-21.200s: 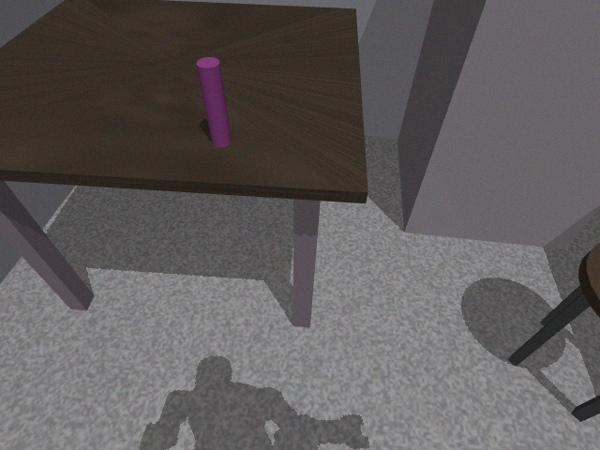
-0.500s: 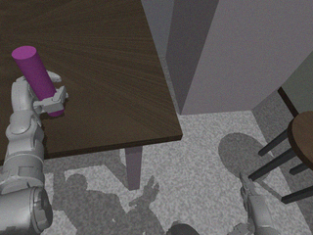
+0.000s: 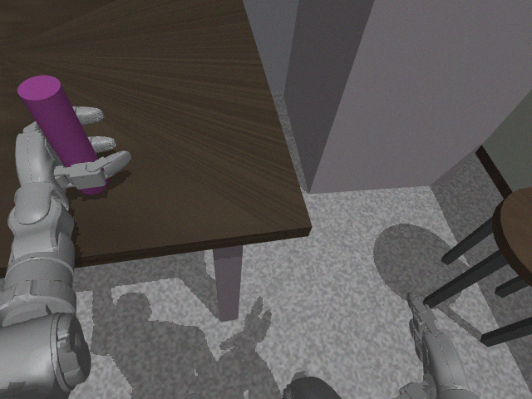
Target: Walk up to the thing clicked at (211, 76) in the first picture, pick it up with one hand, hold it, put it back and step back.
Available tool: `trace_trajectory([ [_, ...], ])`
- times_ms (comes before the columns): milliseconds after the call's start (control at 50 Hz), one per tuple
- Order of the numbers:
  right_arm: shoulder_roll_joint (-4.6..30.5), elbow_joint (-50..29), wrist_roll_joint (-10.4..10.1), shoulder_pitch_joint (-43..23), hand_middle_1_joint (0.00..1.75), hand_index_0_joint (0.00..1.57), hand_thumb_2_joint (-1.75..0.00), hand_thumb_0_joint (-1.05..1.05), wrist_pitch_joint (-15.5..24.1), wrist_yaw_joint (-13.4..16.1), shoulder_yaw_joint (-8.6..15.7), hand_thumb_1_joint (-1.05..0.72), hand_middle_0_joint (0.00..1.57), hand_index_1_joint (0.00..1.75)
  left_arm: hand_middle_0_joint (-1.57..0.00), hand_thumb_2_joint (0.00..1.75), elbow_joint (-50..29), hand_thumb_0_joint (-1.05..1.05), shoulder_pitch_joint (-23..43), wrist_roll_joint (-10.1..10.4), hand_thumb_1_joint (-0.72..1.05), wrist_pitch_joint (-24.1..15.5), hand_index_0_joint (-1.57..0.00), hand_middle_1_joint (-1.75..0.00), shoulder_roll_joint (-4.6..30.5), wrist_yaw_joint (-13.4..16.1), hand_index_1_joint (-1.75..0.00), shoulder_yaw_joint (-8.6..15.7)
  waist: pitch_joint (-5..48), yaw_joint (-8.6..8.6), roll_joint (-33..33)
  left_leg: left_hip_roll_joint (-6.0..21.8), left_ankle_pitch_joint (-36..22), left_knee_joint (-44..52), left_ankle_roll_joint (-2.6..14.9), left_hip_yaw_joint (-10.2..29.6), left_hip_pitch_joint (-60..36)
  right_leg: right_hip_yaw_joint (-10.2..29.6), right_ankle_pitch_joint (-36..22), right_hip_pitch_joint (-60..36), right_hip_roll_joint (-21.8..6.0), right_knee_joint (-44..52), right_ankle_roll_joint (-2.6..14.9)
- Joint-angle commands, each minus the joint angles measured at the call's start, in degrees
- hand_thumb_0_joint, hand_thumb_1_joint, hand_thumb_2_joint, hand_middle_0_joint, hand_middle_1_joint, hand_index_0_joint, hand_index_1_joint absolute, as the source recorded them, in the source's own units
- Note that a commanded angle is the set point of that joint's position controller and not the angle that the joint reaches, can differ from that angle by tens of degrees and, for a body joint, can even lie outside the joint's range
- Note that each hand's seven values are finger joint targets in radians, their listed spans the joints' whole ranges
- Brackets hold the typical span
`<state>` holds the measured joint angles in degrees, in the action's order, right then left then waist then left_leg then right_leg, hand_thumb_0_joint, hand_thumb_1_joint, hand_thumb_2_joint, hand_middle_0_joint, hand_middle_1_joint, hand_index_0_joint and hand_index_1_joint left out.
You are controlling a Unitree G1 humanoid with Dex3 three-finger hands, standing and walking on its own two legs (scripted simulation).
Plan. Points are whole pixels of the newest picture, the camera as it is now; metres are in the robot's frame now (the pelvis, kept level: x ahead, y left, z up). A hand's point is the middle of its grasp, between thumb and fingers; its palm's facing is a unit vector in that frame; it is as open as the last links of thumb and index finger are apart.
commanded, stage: open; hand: left
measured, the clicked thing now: (71, 143) +0.47 +0.22 +0.12
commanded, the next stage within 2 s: withdraw in 0.18 s
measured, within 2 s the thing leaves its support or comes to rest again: neither
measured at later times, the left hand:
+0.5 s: hand (72, 141) +0.48 +0.22 +0.11, palm faces +0.18 -0.98 +0.02, open 16.9 cm
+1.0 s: hand out of the picture +0.45 +0.35 +0.19, palm faces +0.38 -0.90 -0.23, open 17.5 cm
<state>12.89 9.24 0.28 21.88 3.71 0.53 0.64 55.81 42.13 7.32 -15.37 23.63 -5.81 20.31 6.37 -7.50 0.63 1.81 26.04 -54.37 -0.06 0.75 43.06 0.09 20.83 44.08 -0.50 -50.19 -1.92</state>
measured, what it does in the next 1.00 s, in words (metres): stands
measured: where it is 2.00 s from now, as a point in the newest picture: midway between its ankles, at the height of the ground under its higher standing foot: outside the picture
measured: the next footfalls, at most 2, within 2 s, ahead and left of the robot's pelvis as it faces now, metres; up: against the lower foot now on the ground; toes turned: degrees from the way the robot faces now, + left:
none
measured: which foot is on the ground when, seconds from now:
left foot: down 0.00-1.00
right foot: down 0.00-1.00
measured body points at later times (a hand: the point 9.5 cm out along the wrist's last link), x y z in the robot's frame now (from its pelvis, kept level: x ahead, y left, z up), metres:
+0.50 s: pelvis +0.00 +0.00 +0.00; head +0.08 +0.02 +0.45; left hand +0.46 +0.27 +0.11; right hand +0.16 -0.26 -0.02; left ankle +0.00 +0.12 -0.69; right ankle +0.03 -0.14 -0.69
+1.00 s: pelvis +0.01 +0.00 +0.03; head +0.06 +0.01 +0.47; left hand +0.42 +0.39 +0.20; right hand +0.16 -0.25 -0.03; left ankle +0.00 +0.12 -0.69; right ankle +0.03 -0.14 -0.69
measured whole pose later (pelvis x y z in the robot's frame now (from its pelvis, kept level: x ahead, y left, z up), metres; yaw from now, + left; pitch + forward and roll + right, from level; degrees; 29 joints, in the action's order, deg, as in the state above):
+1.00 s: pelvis +0.01 +0.00 +0.03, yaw +0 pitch +10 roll -1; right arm 14.8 17.4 -2.9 21.0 3.3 1.6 0.0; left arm 59.4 45.5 -0.5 0.3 42.1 -8.4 24.7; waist 5.5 -4.3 -0.8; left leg 1.2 22.3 -43.5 0.1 0.2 31.3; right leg 0.3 17.6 32.5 -1.2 -39.9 -2.1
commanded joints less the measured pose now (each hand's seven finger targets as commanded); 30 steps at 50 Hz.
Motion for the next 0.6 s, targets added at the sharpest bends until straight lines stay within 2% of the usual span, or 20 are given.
trace_trajectory([
  [0, 7.65, -10.20, -0.11, -0.17, 0.05, 0.05, -0.05, 0.00, 2.88, 0.40, 4.61, 0.53, 0.05, 0.05, -0.60, 0.39, -12.58, 0.00, 25.45, 0.51, -0.25, -4.14, -0.60, -0.49, 13.30, -0.54, -0.49, 1.64, 23.09, 0.39, -5.98, -0.66, -19.32, 7.22, -0.17, 0.10, -12.92, -1.62, -14.23, -11.13, 1.16, 4.42, 3.10],
  [60, 6.92, -10.60, -0.16, -0.81, 0.05, 0.05, -0.05, 0.00, 2.59, 0.32, 4.20, 0.53, 0.05, 0.05, -0.52, 0.33, -13.90, 0.00, 25.67, 0.69, -0.31, -4.45, -0.52, -0.42, 12.43, -0.81, -0.42, 1.22, 25.11, 0.43, -5.70, -1.08, -18.50, 7.00, 0.24, -0.42, -11.63, -1.04, -15.26, -13.73, 0.85, 4.33, 2.76],
  [80, 7.77, -11.20, -0.33, -1.23, 0.05, 0.05, -0.05, 0.00, 2.70, 0.49, 5.13, 0.54, 0.05, 0.05, -0.48, 0.31, -11.78, 0.00, 24.86, 0.64, -0.33, -4.10, -0.49, -0.39, 13.09, -0.76, -0.39, 1.73, 22.68, 0.21, -4.89, -1.11, -16.70, 7.54, 0.21, -0.50, -11.28, -1.20, -13.58, -12.80, 1.01, 4.66, 2.82],
  [120, 7.71, -9.29, -0.11, 1.88, 0.05, 0.05, -0.05, 0.00, 2.54, 0.48, 4.80, 0.54, 0.05, 0.05, -0.43, 0.26, -13.87, 0.00, 25.53, 0.65, -0.36, -4.14, -0.43, -0.34, 12.99, -0.86, -0.34, 1.26, 24.42, -0.32, -7.19, -0.74, -18.96, 7.13, -0.09, -0.18, -13.45, -1.40, -14.56, -11.41, 1.07, 4.34, 3.01],
  [160, 7.85, -11.09, -0.25, -0.22, 0.05, 0.05, -0.05, 0.00, 2.74, 0.36, 4.79, 0.53, 0.05, 0.05, -0.38, 0.19, -12.51, 0.00, 24.11, 0.77, -0.44, -3.94, -0.38, -0.27, 12.71, -0.94, -0.27, 1.64, 23.77, 0.44, -5.61, -0.49, -20.84, 7.30, -0.28, 0.14, -13.58, -1.79, -15.30, -11.79, 1.29, 4.05, 3.18],
  [200, 7.51, -10.33, -0.16, 1.13, 0.05, 0.05, -0.05, 0.00, 2.37, 0.29, 4.59, 0.53, 0.05, 0.05, -0.32, 0.15, -13.52, 0.00, 24.30, 0.69, -0.50, -4.05, -0.32, -0.22, 13.33, -0.95, -0.22, 1.82, 25.52, 0.14, -6.83, -0.56, -22.76, 6.47, -0.15, 0.01, -14.15, -1.56, -17.16, -12.32, 1.10, 3.72, 3.04],
  [240, 7.78, -10.09, -0.08, 1.01, 0.05, 0.05, -0.05, 0.00, 2.30, 0.24, 4.96, 0.53, 0.05, 0.05, -0.26, 0.09, -14.17, 0.00, 24.45, 0.92, -0.55, -4.07, -0.26, -0.15, 12.16, -1.19, -0.16, 1.12, 24.97, -0.02, -6.75, -0.55, -22.48, 6.60, -0.19, 0.14, -13.58, -1.53, -17.03, -12.41, 1.09, 3.68, 3.10],
  [260, 7.72, -10.12, -0.28, 0.47, 0.05, 0.05, -0.05, 0.00, 2.20, 0.21, 4.90, 0.53, 0.05, 0.05, -0.23, 0.08, -13.89, 0.00, 24.38, 0.69, -0.57, -3.99, -0.23, -0.13, 13.59, -0.97, -0.13, 1.94, 23.44, 0.64, -6.06, -0.76, -20.55, 7.09, -0.05, -0.08, -12.76, -1.51, -15.68, -12.24, 1.09, 3.98, 3.06],
  [280, 8.71, -9.61, -0.33, 0.40, 0.05, 0.05, -0.05, 0.00, 2.09, 0.39, 6.17, 0.54, 0.05, 0.05, -0.15, 0.07, -12.78, 0.00, 23.47, 0.57, -0.55, -3.74, -0.15, -0.10, 13.53, -0.69, -0.09, 2.01, 22.71, 0.09, -5.77, -0.72, -19.19, 7.22, 0.05, -0.10, -12.25, -1.36, -14.81, -11.96, 1.02, 4.15, 3.05],
  [300, 9.10, -10.57, -0.22, 0.00, 0.05, 0.05, -0.05, 0.00, 2.21, 0.39, 6.32, 0.55, 0.05, 0.05, -0.09, 0.07, -13.66, 0.00, 24.68, 0.37, -0.55, -3.94, -0.10, -0.07, 14.32, -0.55, -0.07, 2.41, 23.39, -0.03, -6.18, -0.61, -19.55, 7.19, -0.13, 0.05, -12.99, -1.47, -14.65, -11.42, 1.09, 4.10, 3.15],
  [340, 9.86, -11.18, -0.12, 0.20, 0.05, 0.05, -0.05, 0.00, 2.05, 0.50, 7.23, 0.55, 0.05, 0.05, -0.07, 0.05, -16.39, 0.00, 26.99, 0.24, -0.56, -4.06, -0.07, -0.05, 16.46, -0.48, -0.04, 3.27, 26.94, -0.13, -6.62, -0.53, -22.47, 6.70, -0.17, 0.24, -15.04, -1.46, -17.16, -12.96, 1.08, 4.02, 2.97],
  [360, 8.77, -9.67, -0.29, 0.95, 0.05, 0.05, -0.05, 0.00, 1.90, 0.45, 6.12, 0.55, 0.05, 0.05, -0.06, 0.05, -17.51, 0.00, 27.64, 0.52, -0.55, -4.07, -0.07, -0.05, 17.35, -0.57, -0.04, 3.69, 26.47, 0.79, -7.78, -0.71, -23.05, 6.78, -0.23, 0.08, -14.94, -1.34, -17.63, -13.84, 0.95, 3.87, 3.01],
  [380, 9.49, -10.58, -0.53, 0.23, 0.05, 0.05, -0.05, 0.00, 1.81, 0.61, 7.03, 0.54, 0.05, 0.05, -0.06, 0.06, -17.90, 0.00, 27.43, 0.54, -0.56, -3.96, -0.07, -0.06, 19.40, -0.49, -0.05, 4.78, 27.23, 1.03, -7.58, -0.79, -23.50, 7.00, -0.24, -0.01, -14.97, -1.24, -18.21, -14.98, 0.87, 3.89, 3.04],
  [400, 8.82, -10.09, -0.53, 0.15, 0.05, 0.05, -0.05, 0.00, 1.80, 0.63, 6.47, 0.54, 0.05, 0.05, -0.06, 0.06, -18.95, 0.00, 28.18, 0.43, -0.57, -3.83, -0.07, -0.06, 20.14, -0.72, -0.05, 5.20, 28.78, 1.31, -9.03, -0.71, -25.01, 6.88, -0.46, 0.12, -16.24, -1.21, -18.99, -15.08, 0.85, 3.90, 3.09],
  [440, 8.94, -11.53, -0.68, -0.40, 0.05, 0.05, -0.05, 0.00, 1.77, 0.83, 5.94, 0.54, 0.05, 0.05, -0.06, 0.05, -19.52, 0.00, 29.16, 0.29, -0.57, -2.75, -0.07, -0.05, 20.11, -1.07, -0.05, 4.58, 29.94, 0.92, -9.50, -0.29, -28.04, 7.17, -0.72, 0.42, -19.18, -1.44, -20.10, -15.46, 1.06, 4.30, 3.18],
  [460, 8.38, -9.80, -0.83, -0.15, 0.05, 0.05, -0.05, 0.00, 1.48, 0.91, 5.66, 0.53, 0.05, 0.05, -0.06, 0.05, -19.57, 0.00, 29.30, 0.24, -0.59, -2.21, -0.07, -0.06, 22.58, -1.18, -0.05, 5.97, 28.66, 1.68, -10.22, -0.64, -27.52, 7.48, -0.73, 0.06, -18.45, -1.30, -19.98, -16.13, 0.99, 4.79, 3.11],
  [520, 10.02, -8.40, -1.40, -1.68, 0.05, 0.05, -0.05, 0.00, 1.47, 1.58, 7.04, 0.54, 0.05, 0.05, -0.06, 0.04, -20.45, 0.00, 30.96, 0.20, -0.57, 0.22, -0.07, -0.05, 26.62, -1.62, -0.04, 7.32, 27.72, 2.31, -10.64, -1.14, -23.70, 9.27, -0.53, -0.42, -17.54, -0.90, -18.21, -18.80, 0.85, 6.40, 3.01],
  [540, 7.87, -7.67, -1.49, -1.20, 0.05, 0.05, -0.05, 0.00, 1.50, 1.55, 4.92, 0.54, 0.05, 0.05, -0.06, 0.03, -18.63, 0.00, 31.61, 0.16, -0.58, 1.28, -0.07, -0.05, 26.94, -1.86, -0.04, 7.76, 26.86, 2.16, -10.13, -1.29, -22.69, 9.72, -0.39, -0.72, -16.57, -0.86, -18.00, -19.93, 0.78, 7.09, 2.90],
  [560, 9.00, -6.45, -1.80, -1.44, 0.05, 0.05, -0.05, 0.00, 1.67, 1.80, 5.94, 0.54, 0.05, 0.05, -0.05, 0.02, -17.29, 0.00, 30.48, 0.21, -0.60, 2.45, -0.07, -0.05, 27.39, -2.42, -0.03, 8.06, 26.15, 2.33, -9.69, -0.93, -23.52, 10.61, -0.71, -0.38, -17.37, -1.20, -18.06, -19.34, 0.98, 7.22, 3.13],
  [580, 8.99, -4.91, -2.09, -1.81, 0.05, 0.05, -0.05, 0.00, 1.92, 1.98, 6.04, 0.54, 0.05, 0.05, -0.05, 0.02, -16.67, 0.00, 30.45, 0.44, -0.59, 3.42, -0.07, -0.04, 27.39, -3.20, -0.03, 7.30, 24.80, 1.96, -10.66, -0.92, -24.19, 10.82, -0.69, -0.55, -18.63, -1.25, -18.24, -18.59, 1.02, 7.76, 3.09],
])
